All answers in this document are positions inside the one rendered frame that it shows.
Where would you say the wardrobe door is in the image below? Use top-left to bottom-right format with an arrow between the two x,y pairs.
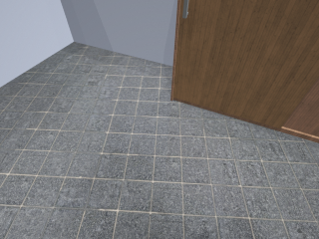
172,0 -> 319,128
283,78 -> 319,137

